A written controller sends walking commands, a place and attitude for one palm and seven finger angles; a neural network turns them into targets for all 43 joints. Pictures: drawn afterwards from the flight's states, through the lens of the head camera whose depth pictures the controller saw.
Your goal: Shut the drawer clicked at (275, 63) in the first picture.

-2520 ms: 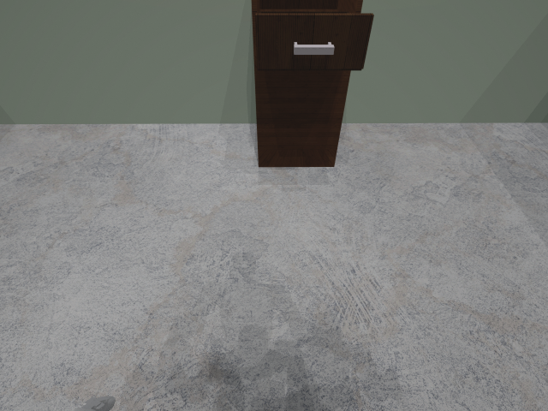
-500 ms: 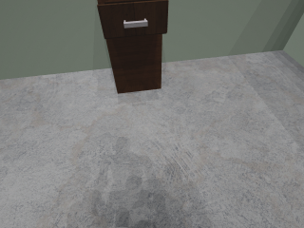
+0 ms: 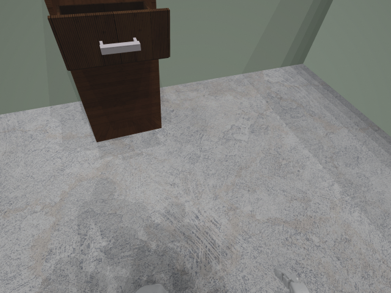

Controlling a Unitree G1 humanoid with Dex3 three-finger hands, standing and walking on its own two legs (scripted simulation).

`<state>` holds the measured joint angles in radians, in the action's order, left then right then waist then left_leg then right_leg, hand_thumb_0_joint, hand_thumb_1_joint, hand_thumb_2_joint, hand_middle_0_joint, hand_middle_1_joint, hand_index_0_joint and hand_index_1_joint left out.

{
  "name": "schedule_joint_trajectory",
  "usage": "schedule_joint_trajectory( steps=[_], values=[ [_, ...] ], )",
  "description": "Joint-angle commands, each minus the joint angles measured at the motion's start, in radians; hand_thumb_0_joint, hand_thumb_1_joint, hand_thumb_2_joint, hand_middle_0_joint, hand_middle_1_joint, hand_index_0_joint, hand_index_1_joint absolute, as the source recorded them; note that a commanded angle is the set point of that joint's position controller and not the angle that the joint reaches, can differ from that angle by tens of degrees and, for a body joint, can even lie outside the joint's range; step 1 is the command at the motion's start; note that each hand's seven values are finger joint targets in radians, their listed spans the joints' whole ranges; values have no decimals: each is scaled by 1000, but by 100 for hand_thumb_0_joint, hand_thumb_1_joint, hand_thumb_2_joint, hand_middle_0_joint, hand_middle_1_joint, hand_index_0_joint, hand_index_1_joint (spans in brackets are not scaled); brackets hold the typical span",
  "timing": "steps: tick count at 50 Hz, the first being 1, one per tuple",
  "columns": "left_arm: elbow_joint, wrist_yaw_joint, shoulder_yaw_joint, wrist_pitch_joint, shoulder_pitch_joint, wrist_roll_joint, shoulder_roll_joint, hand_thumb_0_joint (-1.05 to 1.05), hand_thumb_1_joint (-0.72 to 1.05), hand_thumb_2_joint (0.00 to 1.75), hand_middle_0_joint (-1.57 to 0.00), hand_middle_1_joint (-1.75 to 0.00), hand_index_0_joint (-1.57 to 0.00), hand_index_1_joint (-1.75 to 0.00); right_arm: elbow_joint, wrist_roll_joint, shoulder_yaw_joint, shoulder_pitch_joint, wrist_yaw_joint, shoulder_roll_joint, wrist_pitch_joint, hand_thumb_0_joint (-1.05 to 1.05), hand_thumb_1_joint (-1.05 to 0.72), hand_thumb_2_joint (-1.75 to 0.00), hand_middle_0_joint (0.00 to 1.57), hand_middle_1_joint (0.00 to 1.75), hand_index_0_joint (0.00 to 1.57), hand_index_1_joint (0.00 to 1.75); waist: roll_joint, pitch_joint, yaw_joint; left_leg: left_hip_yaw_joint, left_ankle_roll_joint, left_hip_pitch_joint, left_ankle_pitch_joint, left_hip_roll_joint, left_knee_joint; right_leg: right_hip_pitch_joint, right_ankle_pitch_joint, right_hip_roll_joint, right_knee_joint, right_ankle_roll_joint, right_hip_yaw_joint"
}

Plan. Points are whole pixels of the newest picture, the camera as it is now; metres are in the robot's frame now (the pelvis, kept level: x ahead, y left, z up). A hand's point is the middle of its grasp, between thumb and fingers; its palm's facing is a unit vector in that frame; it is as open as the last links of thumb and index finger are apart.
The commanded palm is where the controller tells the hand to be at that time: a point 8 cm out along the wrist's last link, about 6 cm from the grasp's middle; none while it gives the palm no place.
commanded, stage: walk to a spot facing it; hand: left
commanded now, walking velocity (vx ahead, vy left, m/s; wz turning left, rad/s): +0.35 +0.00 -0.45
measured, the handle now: (119, 44) +0.84 +0.37 +0.04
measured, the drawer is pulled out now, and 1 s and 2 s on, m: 0.28 0.28 0.28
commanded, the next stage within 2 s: turn to face it in 0.82 s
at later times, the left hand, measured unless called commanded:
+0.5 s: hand (148, 216) +0.32 +0.16 -0.16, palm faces -0.26 -0.96 -0.11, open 7.4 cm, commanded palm none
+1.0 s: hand (162, 164) +0.49 +0.15 -0.15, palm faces -0.37 -0.89 -0.26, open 7.3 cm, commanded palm none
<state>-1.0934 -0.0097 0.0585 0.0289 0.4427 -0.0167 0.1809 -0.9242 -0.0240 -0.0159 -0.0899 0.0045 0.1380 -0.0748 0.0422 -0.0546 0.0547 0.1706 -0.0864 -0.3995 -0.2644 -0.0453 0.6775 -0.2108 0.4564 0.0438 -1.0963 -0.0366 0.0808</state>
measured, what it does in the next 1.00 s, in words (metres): walks ahead, turning right: right foot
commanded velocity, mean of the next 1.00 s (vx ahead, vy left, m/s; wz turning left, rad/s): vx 0.26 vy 0.00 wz -0.43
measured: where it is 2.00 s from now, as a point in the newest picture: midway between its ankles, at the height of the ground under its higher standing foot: (206, 250)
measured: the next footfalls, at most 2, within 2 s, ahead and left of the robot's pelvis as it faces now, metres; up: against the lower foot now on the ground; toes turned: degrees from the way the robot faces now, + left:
right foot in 0.64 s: +0.33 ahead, -0.11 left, +0.00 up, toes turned -26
left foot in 1.06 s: +0.59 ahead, +0.01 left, +0.00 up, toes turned -21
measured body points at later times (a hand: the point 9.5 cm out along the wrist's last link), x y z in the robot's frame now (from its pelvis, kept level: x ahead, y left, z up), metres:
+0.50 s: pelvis +0.19 +0.02 +0.01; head +0.21 +0.03 +0.46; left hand +0.33 +0.21 -0.14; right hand +0.02 -0.14 -0.12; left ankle +0.07 +0.08 -0.72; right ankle +0.27 -0.12 -0.67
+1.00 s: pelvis +0.40 -0.03 +0.02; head +0.43 -0.06 +0.46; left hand +0.51 +0.20 -0.13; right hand +0.45 -0.32 -0.11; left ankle +0.55 +0.06 -0.69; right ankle +0.30 -0.09 -0.72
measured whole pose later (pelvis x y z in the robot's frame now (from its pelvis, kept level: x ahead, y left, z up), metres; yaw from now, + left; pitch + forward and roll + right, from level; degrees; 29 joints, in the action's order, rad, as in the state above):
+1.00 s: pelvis +0.40 -0.03 +0.02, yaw -28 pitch +1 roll +0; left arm -1.00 0.00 0.07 0.04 0.32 -0.03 0.21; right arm -0.87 -0.02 -0.05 -0.04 0.00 0.20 -0.04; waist -0.02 -0.06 0.05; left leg 0.05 0.07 -0.54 -0.22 -0.12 0.76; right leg -0.15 0.35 0.06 -0.48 -0.05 0.02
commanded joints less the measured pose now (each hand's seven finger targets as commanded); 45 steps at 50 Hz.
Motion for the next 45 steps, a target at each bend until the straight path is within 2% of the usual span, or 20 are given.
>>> schedule_joint_trajectory(
  steps=[1, 3, 6, 10, 15, 21, 25, 27, 28, 29, 30, 31, 32, 33, 34, 35, 37, 39, 41, 45],
  values=[
    [101, 25, 24, 7, -43, -17, 56, 0, 90, 90, -20, -30, -20, -30, -19, 4, -37, -183, -24, 122, -12, 0, -90, -90, 20, 30, 20, 30, -135, -48, -46, -370, -18, 140, -1, -327, -484, -342, -158, -138, -266, 16, -24],
    [91, 32, 20, -22, -8, -20, 18, 0, 90, 90, -20, -30, -20, -30, -38, 5, -32, -196, -27, 98, -24, 0, -90, -90, 20, 30, 20, 30, -155, -41, -15, -200, 22, 85, 99, -260, -479, -308, -214, -135, -217, 25, -47],
    [97, 34, 29, -45, -24, -21, 16, 0, 90, 90, -20, -30, -20, -30, -59, 13, -32, -239, -32, 98, -35, 0, -90, -90, 20, 30, 20, 30, -157, -33, -1, -113, 76, 130, 206, -234, -496, -381, -319, -138, -204, 40, -51],
    [128, 39, 38, -58, -115, -22, 25, 0, 90, 90, -20, -30, -20, -30, -84, 16, -31, -318, -39, 93, -38, 0, -90, -90, 20, 30, 20, 30, -156, -55, -18, -62, 133, 217, 321, -226, -490, -509, -404, -141, -172, 53, -56],
    [169, 46, 34, -60, -254, -17, 28, 0, 90, 90, -20, -30, -20, -30, -120, 14, -28, -422, -48, 110, -37, 0, -90, -90, 20, 30, 20, 30, -97, -77, -57, -48, 94, 386, 414, -269, -480, -634, -391, -149, -75, 58, -93],
    [220, 56, 13, -45, -428, -13, 0, 0, 90, 90, -20, -30, -20, -30, -166, 1, -22, -537, -52, 102, -25, 0, -90, -90, 20, 30, 20, 30, -110, -118, -119, 33, 40, 513, 608, -288, -449, -594, -312, -123, 191, 27, -207],
    [227, 51, 8, -36, -427, -11, -4, 0, 90, 90, -20, -30, -20, -30, -172, -2, -29, -542, -51, 117, -10, 0, -90, -90, 20, 30, 20, 30, -146, -103, -102, 124, 38, 537, 947, -287, -346, -457, -213, -55, 321, -22, -290],
    [208, 46, 17, -25, -341, -13, 18, 0, 90, 90, -20, -30, -20, -30, -158, 2, -41, -506, -48, 151, -7, 0, -90, -90, 20, 30, 20, 30, -186, -35, -58, 164, 38, 557, 1184, -299, -205, -338, -167, -5, 368, -54, -327],
    [192, 43, 25, -18, -263, -13, 39, 0, 90, 90, -20, -30, -20, -30, -143, 4, -48, -476, -45, 173, -6, 0, -90, -90, 20, 30, 20, 30, -202, 20, -17, 176, 41, 551, 1247, -297, -95, -243, -150, 16, 400, -72, -331],
    [165, 38, 36, -8, -164, -16, 71, 0, 90, 90, -20, -30, -20, -30, -122, 8, -54, -447, -40, 187, -3, 0, -90, -90, 20, 30, 20, 30, -202, 74, 27, 179, 51, 469, 1191, -291, 62, -77, -164, 27, 460, -85, -327],
    [128, 35, 51, 3, -26, -17, 120, 0, 90, 90, -20, -30, -20, -30, -97, 16, -53, -395, -29, 191, -2, 0, -90, -90, 20, 30, 20, 30, -184, 152, 100, 185, 70, 291, 961, -283, 302, 180, -269, -30, 552, -119, -254],
    [114, 26, 68, 13, 59, -12, 216, 0, 90, 90, -20, -30, -20, -30, -54, 33, -48, -390, -22, 123, -1, 0, -90, -90, 20, 30, 20, 30, 33, 258, 112, 150, 117, -48, 83, -130, 632, 465, -426, -299, 603, -251, 187],
    [106, 13, 77, 9, 66, 14, 272, 0, 90, 90, -20, -30, -20, -30, -14, 33, -47, -305, -25, 98, -6, 0, -90, -90, 20, 30, 20, 30, 68, 270, 92, 20, 139, -260, -325, -22, 863, 512, -621, -449, 716, -348, 504],
    [120, 2, 81, 4, 13, 18, 263, 0, 90, 90, -20, -30, -20, -30, 5, 23, -55, -254, -28, 96, -4, 0, -90, -90, 20, 30, 20, 30, -25, 156, 65, -111, 119, -321, -232, -79, 873, 425, -616, -461, 747, -345, 409],
    [140, -3, 67, 7, -49, 18, 204, 0, 90, 90, -20, -30, -20, -30, 18, 15, -57, -224, -23, 90, 3, 0, -90, -90, 20, 30, 20, 30, -76, 38, 37, -139, 121, -306, -126, -113, 814, 244, -575, -397, 780, -205, 325],
    [151, -3, 53, 17, -117, 12, 178, 0, 90, 90, -20, -30, -20, -30, 6, 10, -52, -252, -20, 76, 17, 0, -90, -90, 20, 30, 20, 30, -34, 12, -28, -158, 133, -263, -83, -142, 753, 109, -512, -372, 811, -183, 272],
    [154, -7, 33, 36, -164, -1, 131, 0, 90, 90, -20, -30, -20, -30, -5, 0, -53, -257, -20, 71, 39, 0, -90, -90, 20, 30, 20, 30, -47, -53, -77, -153, 143, -163, -72, -150, 636, -95, -532, -311, 843, -183, 153],
    [158, -6, 39, 45, -179, -13, 133, 0, 90, 90, -20, -30, -20, -30, -6, -1, -56, -285, -17, 60, 50, 0, -90, -90, 20, 30, 20, 30, -34, -29, -111, -132, 158, -119, -63, -135, 513, -139, -592, -258, 822, -170, 71],
    [158, 3, 40, 46, -165, -8, 146, 0, 90, 90, -20, -30, -20, -30, 20, 2, -51, -222, -8, 63, 52, 0, -90, -90, 20, 30, 20, 30, 32, -17, -93, -113, 172, -117, 5, -122, 387, -138, -621, -206, 807, -158, 41],
    [151, 7, 45, 39, -103, -4, 166, 0, 90, 90, -20, -30, -20, -30, 84, 1, -43, -60, 3, 78, 38, 0, -90, -90, 20, 30, 20, 30, 104, 19, -33, -87, 173, -123, 55, -72, 161, -17, -695, -172, 738, -131, 76]
  ],
)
